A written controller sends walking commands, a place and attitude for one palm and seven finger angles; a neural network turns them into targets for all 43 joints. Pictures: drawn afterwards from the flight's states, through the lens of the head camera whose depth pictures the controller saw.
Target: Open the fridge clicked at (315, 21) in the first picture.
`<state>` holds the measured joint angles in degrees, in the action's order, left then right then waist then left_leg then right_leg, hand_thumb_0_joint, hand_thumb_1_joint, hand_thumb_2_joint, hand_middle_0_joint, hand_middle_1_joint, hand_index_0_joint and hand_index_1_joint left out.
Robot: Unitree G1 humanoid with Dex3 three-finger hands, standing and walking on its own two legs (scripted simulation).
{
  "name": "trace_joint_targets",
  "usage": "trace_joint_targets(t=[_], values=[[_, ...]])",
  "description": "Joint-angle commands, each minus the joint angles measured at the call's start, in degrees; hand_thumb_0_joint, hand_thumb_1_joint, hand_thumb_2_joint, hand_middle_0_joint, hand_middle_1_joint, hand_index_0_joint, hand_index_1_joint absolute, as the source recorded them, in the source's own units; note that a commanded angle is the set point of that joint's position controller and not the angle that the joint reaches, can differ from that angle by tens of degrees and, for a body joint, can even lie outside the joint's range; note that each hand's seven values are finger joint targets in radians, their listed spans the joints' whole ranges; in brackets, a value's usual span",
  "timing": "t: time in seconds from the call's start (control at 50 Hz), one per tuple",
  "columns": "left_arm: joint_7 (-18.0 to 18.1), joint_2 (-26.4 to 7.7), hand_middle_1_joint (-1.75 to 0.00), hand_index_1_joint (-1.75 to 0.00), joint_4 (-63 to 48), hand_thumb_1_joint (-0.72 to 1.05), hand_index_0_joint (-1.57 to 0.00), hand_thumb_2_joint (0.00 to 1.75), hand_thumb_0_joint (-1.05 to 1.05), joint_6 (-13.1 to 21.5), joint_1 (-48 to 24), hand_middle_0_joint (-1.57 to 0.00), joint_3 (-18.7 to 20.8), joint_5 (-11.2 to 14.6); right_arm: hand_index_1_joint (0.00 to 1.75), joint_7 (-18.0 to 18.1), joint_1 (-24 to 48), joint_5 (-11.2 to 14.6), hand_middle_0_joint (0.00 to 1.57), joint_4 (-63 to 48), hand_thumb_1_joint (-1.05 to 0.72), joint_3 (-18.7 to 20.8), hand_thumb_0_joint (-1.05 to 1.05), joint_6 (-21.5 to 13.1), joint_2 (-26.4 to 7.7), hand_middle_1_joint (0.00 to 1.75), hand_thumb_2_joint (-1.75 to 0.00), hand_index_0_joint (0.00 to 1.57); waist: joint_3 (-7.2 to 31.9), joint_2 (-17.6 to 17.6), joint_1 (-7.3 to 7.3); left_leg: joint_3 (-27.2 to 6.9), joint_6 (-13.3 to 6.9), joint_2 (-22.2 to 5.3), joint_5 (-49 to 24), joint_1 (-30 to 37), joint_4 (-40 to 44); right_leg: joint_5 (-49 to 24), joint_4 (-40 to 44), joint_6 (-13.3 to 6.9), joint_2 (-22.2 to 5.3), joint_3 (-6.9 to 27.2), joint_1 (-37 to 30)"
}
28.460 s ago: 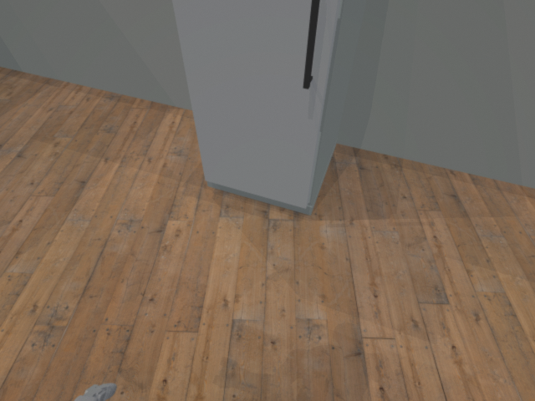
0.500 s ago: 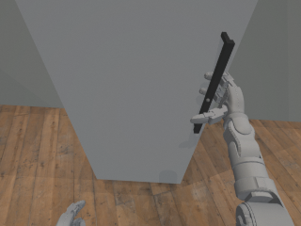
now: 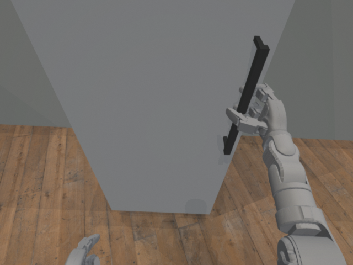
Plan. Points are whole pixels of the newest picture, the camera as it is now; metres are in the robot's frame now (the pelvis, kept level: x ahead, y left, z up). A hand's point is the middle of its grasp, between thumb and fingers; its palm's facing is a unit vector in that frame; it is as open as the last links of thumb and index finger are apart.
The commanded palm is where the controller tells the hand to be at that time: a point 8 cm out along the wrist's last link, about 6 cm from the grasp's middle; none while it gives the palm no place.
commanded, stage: grip the handle and tug to test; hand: right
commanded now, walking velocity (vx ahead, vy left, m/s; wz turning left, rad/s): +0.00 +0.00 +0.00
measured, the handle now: (239, 106) +0.47 -0.12 +0.12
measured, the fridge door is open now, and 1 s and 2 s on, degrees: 0 0 22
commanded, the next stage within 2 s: pull the door a little, standing still in 0.90 s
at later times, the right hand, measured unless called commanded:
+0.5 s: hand (241, 116) +0.41 -0.11 +0.15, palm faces -0.02 +1.00 +0.00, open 6.5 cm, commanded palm +0.38 -0.15 +0.14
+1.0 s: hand (241, 117) +0.41 -0.11 +0.15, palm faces -0.06 +1.00 +0.01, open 6.5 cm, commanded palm +0.37 -0.16 +0.14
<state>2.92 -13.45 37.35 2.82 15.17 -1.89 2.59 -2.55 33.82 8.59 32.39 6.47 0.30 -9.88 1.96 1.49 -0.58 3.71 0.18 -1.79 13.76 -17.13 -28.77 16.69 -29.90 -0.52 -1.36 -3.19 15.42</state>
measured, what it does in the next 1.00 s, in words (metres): stands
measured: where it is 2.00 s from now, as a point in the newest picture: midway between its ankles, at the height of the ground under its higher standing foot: outside the picture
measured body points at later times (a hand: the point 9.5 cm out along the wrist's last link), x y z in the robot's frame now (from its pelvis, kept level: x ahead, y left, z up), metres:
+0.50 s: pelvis +0.01 +0.01 +0.00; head +0.01 +0.02 +0.45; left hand +0.14 +0.24 -0.10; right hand +0.40 -0.16 +0.15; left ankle +0.01 +0.12 -0.74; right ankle -0.01 -0.11 -0.74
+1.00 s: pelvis +0.02 +0.01 +0.00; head +0.02 +0.02 +0.45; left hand +0.17 +0.25 -0.09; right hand +0.40 -0.16 +0.15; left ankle +0.01 +0.12 -0.74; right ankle -0.01 -0.11 -0.74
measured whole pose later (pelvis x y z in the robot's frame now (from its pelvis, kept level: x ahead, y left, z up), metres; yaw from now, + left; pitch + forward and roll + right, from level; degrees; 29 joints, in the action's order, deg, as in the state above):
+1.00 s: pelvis +0.02 +0.01 +0.00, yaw +2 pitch +2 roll +0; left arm 2.6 -13.6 34.1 -0.2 13.8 -2.0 2.5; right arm -4.6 22.9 9.6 17.9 8.0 5.9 -10.0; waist 3.0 1.8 -1.0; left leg 2.3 -0.2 -0.6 14.7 -14.0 -26.8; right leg 17.6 -26.9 0.1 -2.3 -4.6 11.0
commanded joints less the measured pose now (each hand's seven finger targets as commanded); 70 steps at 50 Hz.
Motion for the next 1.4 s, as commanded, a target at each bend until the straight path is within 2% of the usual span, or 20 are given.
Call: trace_joint_targets(t=[0.0,0.06,0.1,0.12,0.22,0.3,0.42,0.48,0.56,0.58,0.62,0.68,0.72,0.92,0.98,1.0,1.04,1.14,1.32,1.38], values=[[0.27,-6.83,-0.30,-0.30,-7.54,0.90,-0.20,0.90,0.00,2.88,-2.98,-0.20,2.35,-0.11,1.38,-0.87,26.50,0.37,0.44,-14.17,-0.76,-0.39,0.00,-4.15,-4.52,1.38,-0.84,0.44,16.80,-2.07,-1.09,-0.49,-1.80,2.53,-16.12,6.20,1.69,-15.95,2.96,-0.71,1.02,2.14,-6.16],[0.09,-6.81,-0.30,-0.30,-7.89,0.90,-0.20,0.90,0.00,3.13,-2.97,-0.20,2.52,-0.17,1.40,-0.90,25.72,0.30,0.45,-15.37,-0.90,-0.67,0.00,-4.42,-4.12,1.40,-0.90,0.45,18.35,-2.02,-0.68,-0.42,-1.84,2.49,-17.80,7.29,1.17,-17.74,2.78,-0.74,0.96,2.07,-6.62],[-0.01,-6.72,-0.30,-0.30,-7.83,0.90,-0.20,0.90,0.00,3.38,-3.05,-0.20,2.61,-0.22,1.40,-0.85,25.49,0.14,0.45,-16.28,-0.90,-0.83,0.00,-4.62,-3.87,1.40,-0.90,0.45,18.55,-1.11,-0.52,-0.51,-1.93,2.55,-18.23,7.14,1.04,-18.48,2.58,-0.66,0.94,2.02,-7.15],[-0.10,-7.00,-0.30,-0.30,-8.05,0.90,-0.20,0.90,0.00,3.38,-2.70,-0.20,2.75,-0.37,1.40,-0.75,24.29,0.08,0.45,-16.88,-0.90,-0.83,0.00,-4.83,-4.10,1.40,-0.90,0.45,19.49,-2.99,-0.34,-0.22,-1.90,2.49,-18.91,8.13,0.89,-19.70,2.55,-0.74,0.80,2.29,-7.39],[-0.21,-7.09,-0.30,-0.30,-8.18,0.90,-0.20,0.90,0.00,3.28,-3.22,-0.20,2.72,-0.39,1.40,-0.65,21.50,0.29,0.45,-17.87,-0.90,0.87,0.00,-4.46,-5.73,1.40,-0.90,0.45,18.10,-3.47,0.34,-0.44,-1.83,2.40,-19.51,9.13,1.23,-19.09,2.84,-0.85,0.81,1.69,-6.30],[-0.12,-6.58,-0.30,-0.30,-8.16,0.90,-0.20,0.90,0.00,3.17,-3.75,-0.20,2.60,-0.26,1.40,-0.69,23.40,-0.09,0.45,-18.87,-0.90,-1.24,0.00,-3.87,-3.60,1.40,-0.90,0.45,16.66,-1.41,-0.37,-0.43,-1.79,2.45,-18.85,7.67,1.45,-18.23,3.04,-0.78,0.96,1.61,-6.74],[0.28,-6.97,-0.30,-0.30,-8.27,0.90,-0.20,0.90,0.00,2.56,-3.71,-0.20,2.75,-0.41,1.40,-0.33,21.79,-0.19,0.45,-18.38,-0.90,1.01,0.00,-3.04,-6.22,1.40,-0.90,0.45,18.17,-3.57,0.12,-0.66,-1.68,2.30,-20.12,9.42,1.55,-19.00,2.77,-1.08,1.05,1.39,-6.87],[0.29,-6.57,-0.30,-0.30,-8.32,0.90,-0.20,0.90,0.00,2.41,-4.16,-0.20,2.44,-0.24,1.40,-0.93,22.44,0.07,0.45,-18.03,-0.90,-0.63,0.00,-2.51,-4.29,1.40,-0.90,0.45,17.12,-2.26,-0.37,-0.69,-1.60,2.24,-20.51,8.69,1.70,-18.62,2.88,-1.02,1.24,1.25,-6.65],[0.36,-6.71,-0.30,-0.30,-8.68,0.90,-0.20,0.90,0.00,2.04,-4.45,-0.20,2.45,-0.29,1.40,-0.91,19.75,0.16,0.45,-18.24,-0.90,1.55,0.00,-2.19,-6.37,1.40,-0.90,0.45,17.75,-3.19,0.36,-0.63,-1.70,2.19,-21.04,9.84,1.58,-18.97,2.86,-1.10,1.29,1.28,-6.39],[0.28,-6.47,-0.30,-0.30,-9.08,0.90,-0.20,0.90,0.00,2.08,-4.79,-0.20,2.36,-0.34,1.40,-1.31,19.52,0.20,0.45,-19.08,-0.90,-0.16,0.00,-2.10,-4.40,1.40,-0.90,0.45,18.10,-1.89,0.47,-0.68,-1.70,2.13,-21.42,9.97,1.42,-19.17,2.85,-1.04,1.48,1.04,-6.57],[0.16,-6.80,-0.30,-0.30,-9.33,0.90,-0.20,0.90,0.00,1.96,-4.75,-0.20,2.55,-0.38,1.40,-1.28,16.64,0.31,0.45,-19.41,-0.90,1.45,0.00,-2.12,-6.17,1.40,-0.90,0.45,18.31,-4.20,1.06,-0.57,-1.74,2.11,-21.97,11.27,1.54,-19.97,2.83,-1.14,1.26,1.13,-6.48],[0.01,-6.50,-0.30,-0.30,-10.14,0.90,-0.20,0.90,0.00,1.91,-5.66,-0.20,2.33,-0.22,1.40,-1.84,15.01,0.76,0.45,-21.36,-0.90,-0.02,0.00,-1.66,-4.33,1.40,-0.90,0.45,17.51,-3.84,1.02,-0.74,-1.55,2.07,-23.07,11.09,1.51,-19.81,2.95,-1.25,1.39,0.67,-6.39],[0.16,-7.00,-0.30,-0.30,-10.10,0.90,-0.20,0.90,0.00,1.46,-5.42,-0.20,2.40,-0.25,1.40,-1.74,13.12,0.82,0.45,-20.33,-0.90,2.32,0.00,-1.07,-6.89,1.40,-0.90,0.45,16.52,-4.69,1.51,-0.71,-1.62,2.02,-22.30,11.86,1.89,-19.16,3.31,-1.22,1.29,0.70,-5.55],[0.11,-6.72,-0.30,-0.30,-12.21,0.90,-0.20,0.90,0.00,-0.08,-6.97,-0.20,2.35,-0.23,1.40,-2.69,2.04,1.87,0.45,-27.37,-0.90,6.44,0.00,2.22,-9.95,1.40,-0.90,0.45,17.46,-4.52,3.49,-1.06,-1.56,1.67,-29.14,16.38,1.53,-23.54,3.68,-1.06,1.30,-0.47,-5.58],[0.13,-6.38,-0.30,-0.30,-12.42,0.90,-0.20,0.90,0.00,-0.51,-7.19,-0.20,2.30,-0.21,1.40,-2.59,1.68,2.25,0.45,-29.30,-0.90,6.31,0.00,3.54,-9.13,1.40,-0.90,0.45,16.49,-3.87,3.05,-0.95,-1.55,1.85,-30.03,15.59,1.66,-24.40,3.64,-1.00,1.25,-0.51,-6.18],[0.04,-6.22,-0.30,-0.30,-12.39,0.90,-0.20,0.90,0.00,-0.69,-7.26,-0.20,2.11,-0.13,1.40,-2.59,3.99,2.01,0.45,-29.70,-0.90,2.43,0.00,4.14,-5.72,1.40,-0.90,0.45,15.48,-3.41,2.00,-0.58,-1.48,1.86,-29.36,14.43,1.72,-24.47,3.70,-0.89,1.18,-0.36,-6.22],[0.33,-6.42,-0.30,-0.30,-11.63,0.90,-0.20,0.90,0.00,-0.79,-6.83,-0.20,2.35,-0.13,1.40,-1.48,10.64,1.72,0.45,-29.01,-0.90,1.73,0.00,5.02,-5.69,1.40,-0.90,0.45,14.02,-3.14,0.50,-0.58,-1.35,2.05,-26.98,11.60,2.28,-23.20,3.16,-0.98,1.04,0.18,-6.91],[-0.25,-6.04,-0.30,-0.30,-12.42,0.90,-0.20,0.90,0.00,-1.21,-6.51,-0.20,2.50,-0.68,1.40,-0.58,2.29,0.66,0.45,-32.70,-0.90,1.45,0.00,5.66,-4.87,1.40,-0.90,0.45,19.32,-1.84,2.43,-0.23,-1.76,1.83,-31.17,14.52,0.60,-29.38,2.47,-0.67,1.06,0.34,-8.99],[-1.30,-5.59,-0.30,-0.30,-15.64,0.90,-0.20,0.90,0.00,-2.79,-8.82,-0.20,2.31,-0.77,1.40,-1.66,-14.83,0.73,0.45,-43.54,-0.90,0.57,0.00,7.10,-4.24,1.40,-0.90,0.45,18.12,-4.85,4.37,-0.14,-1.72,1.51,-35.35,17.76,0.13,-33.29,2.79,-0.68,0.26,0.07,-8.36],[-1.91,-4.84,-0.30,-0.30,-17.17,0.90,-0.20,0.90,0.00,-3.22,-9.58,-0.20,2.01,-0.84,1.40,-1.83,-21.68,0.79,0.45,-51.33,-0.90,-0.27,0.00,8.37,-3.38,1.40,-0.90,0.45,18.07,-1.64,4.83,-0.06,-1.76,1.38,-37.14,17.81,-0.36,-37.04,2.75,-0.52,-0.05,0.14,-9.20]])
